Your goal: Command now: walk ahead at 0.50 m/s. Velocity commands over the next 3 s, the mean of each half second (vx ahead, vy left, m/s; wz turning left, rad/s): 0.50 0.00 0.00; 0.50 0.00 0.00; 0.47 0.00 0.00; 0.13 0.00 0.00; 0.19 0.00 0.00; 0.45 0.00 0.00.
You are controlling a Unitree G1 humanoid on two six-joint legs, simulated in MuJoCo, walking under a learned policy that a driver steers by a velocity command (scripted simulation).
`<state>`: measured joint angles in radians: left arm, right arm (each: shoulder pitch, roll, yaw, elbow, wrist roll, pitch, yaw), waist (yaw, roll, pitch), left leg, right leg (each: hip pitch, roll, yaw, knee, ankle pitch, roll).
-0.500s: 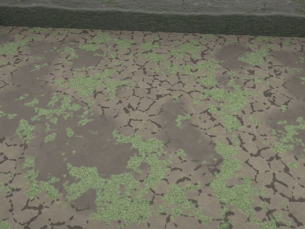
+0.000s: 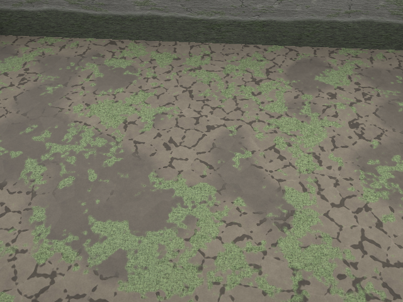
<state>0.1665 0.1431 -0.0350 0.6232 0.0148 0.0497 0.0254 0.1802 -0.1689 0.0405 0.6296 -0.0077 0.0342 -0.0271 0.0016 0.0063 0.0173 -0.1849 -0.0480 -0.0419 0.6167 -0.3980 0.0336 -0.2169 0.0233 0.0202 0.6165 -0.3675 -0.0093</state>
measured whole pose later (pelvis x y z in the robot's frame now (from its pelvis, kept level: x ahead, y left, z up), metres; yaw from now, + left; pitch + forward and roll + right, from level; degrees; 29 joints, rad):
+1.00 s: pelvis +0.01 +0.00 +0.00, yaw +0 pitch -2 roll +0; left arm 0.15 0.14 -0.03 0.63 0.01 0.05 0.03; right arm 0.15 -0.14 0.04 0.61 -0.01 0.05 -0.02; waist 0.00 0.00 0.02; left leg -0.16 -0.05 -0.04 0.60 -0.41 0.04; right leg -0.19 0.02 0.02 0.60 -0.38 -0.01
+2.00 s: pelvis +0.03 +0.00 +0.02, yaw +0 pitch +1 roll +0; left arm 0.27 0.20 -0.03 0.75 0.02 0.04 0.04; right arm 0.26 -0.19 0.04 0.75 -0.02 0.05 -0.03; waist 0.00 0.00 -0.01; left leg -0.06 -0.04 -0.05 0.35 -0.29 0.03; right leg -0.11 0.02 0.03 0.38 -0.28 -0.01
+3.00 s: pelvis +0.01 +0.00 +0.00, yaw +0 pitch -1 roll +0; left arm 0.18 0.15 -0.05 0.66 0.02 0.05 0.04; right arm 0.18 -0.15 0.06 0.66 -0.02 0.05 -0.04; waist 0.00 0.00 0.02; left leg -0.16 -0.04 -0.04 0.59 -0.41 0.03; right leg -0.20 0.03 0.03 0.60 -0.38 -0.01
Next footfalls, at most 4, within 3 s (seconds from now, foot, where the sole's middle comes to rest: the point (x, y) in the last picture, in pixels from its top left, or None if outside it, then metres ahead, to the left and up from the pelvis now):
none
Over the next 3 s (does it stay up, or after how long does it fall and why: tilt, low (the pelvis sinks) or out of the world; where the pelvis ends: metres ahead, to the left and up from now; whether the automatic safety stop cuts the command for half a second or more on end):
stays up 0.01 0.00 0.00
